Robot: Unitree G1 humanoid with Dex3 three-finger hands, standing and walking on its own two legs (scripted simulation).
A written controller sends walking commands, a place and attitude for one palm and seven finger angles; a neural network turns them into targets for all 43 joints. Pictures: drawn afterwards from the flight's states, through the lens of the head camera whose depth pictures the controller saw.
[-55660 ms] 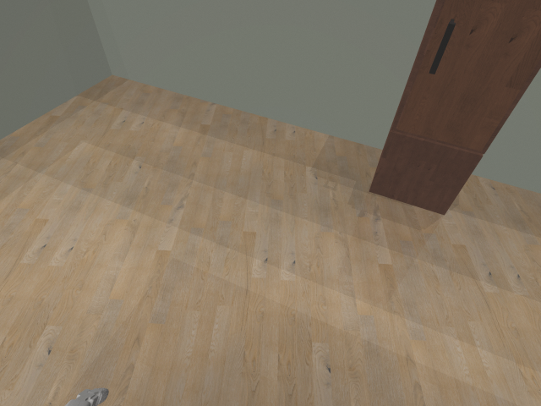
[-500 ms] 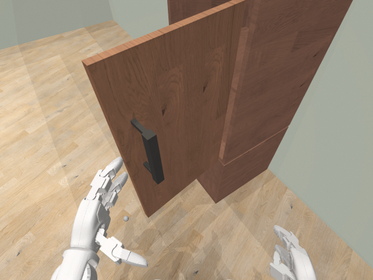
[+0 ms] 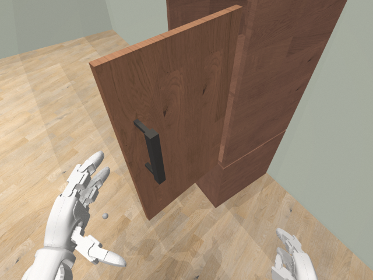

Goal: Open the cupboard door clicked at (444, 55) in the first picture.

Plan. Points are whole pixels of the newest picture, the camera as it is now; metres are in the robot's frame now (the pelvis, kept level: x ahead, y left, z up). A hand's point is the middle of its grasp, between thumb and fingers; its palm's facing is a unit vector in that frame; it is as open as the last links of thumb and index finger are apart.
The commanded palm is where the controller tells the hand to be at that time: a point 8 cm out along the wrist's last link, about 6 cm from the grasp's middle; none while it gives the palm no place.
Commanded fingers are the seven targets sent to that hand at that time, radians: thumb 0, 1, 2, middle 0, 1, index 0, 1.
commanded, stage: draw the hand back to the body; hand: left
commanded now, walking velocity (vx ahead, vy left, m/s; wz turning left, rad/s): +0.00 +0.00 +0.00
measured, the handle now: (150, 153) +0.37 +0.11 +0.08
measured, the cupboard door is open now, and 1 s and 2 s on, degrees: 98 98 98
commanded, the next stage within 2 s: step back with the hand held close in 1.36 s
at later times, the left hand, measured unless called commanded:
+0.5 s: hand (49, 212) +0.20 +0.23 +0.14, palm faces +0.26 -0.91 -0.31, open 14.8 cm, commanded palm +0.16 +0.28 +0.16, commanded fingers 0.00 0.09 0.56 -0.17 -0.30 -0.17 -0.30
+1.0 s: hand out of the picture +0.21 +0.28 +0.21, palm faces +0.45 -0.80 -0.40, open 8.9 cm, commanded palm +0.16 +0.32 +0.22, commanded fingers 0.00 0.90 0.90 -0.20 -0.30 -0.20 -0.30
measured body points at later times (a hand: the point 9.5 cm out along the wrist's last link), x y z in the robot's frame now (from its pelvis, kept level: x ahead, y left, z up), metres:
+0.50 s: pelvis +0.01 +0.02 +0.03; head +0.00 +0.01 +0.48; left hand +0.18 +0.28 +0.16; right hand +0.20 -0.19 -0.03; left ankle -0.01 +0.12 -0.69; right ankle +0.02 -0.10 -0.69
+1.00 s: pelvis +0.02 +0.02 +0.05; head +0.00 +0.00 +0.50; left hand +0.18 +0.32 +0.23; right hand +0.21 -0.20 -0.03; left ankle -0.01 +0.12 -0.69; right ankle +0.02 -0.10 -0.69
